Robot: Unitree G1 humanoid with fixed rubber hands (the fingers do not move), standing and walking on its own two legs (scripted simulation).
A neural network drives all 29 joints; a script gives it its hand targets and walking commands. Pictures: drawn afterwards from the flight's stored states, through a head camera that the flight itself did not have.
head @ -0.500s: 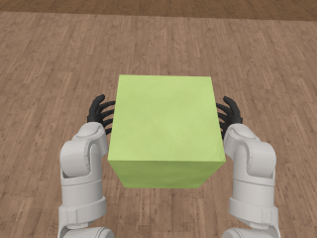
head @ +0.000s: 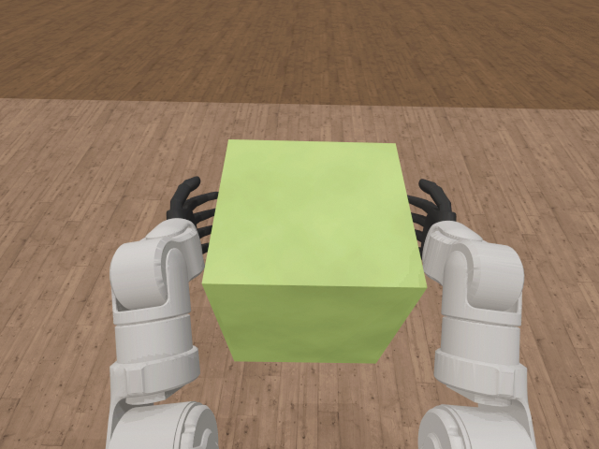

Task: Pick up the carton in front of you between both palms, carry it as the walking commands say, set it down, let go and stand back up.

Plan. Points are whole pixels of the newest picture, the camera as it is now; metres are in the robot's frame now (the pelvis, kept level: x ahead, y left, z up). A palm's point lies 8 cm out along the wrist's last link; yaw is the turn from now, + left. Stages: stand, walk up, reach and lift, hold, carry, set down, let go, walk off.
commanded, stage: carry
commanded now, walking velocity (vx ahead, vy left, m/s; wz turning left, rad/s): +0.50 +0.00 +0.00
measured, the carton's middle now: (308, 261) +0.36 -0.02 +0.10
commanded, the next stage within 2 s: none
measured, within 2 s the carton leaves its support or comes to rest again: neither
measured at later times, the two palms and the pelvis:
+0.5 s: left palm (236, 155) +0.56 +0.09 +0.15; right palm (411, 146) +0.57 -0.21 +0.15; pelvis +0.21 -0.07 +0.03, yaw -3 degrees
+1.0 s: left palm (274, 50) +0.89 +0.02 +0.22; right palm (411, 53) +0.85 -0.28 +0.22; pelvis +0.52 -0.08 +0.06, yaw -4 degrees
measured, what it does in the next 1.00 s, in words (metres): climbs: right foot, then left foot 0.03 m higher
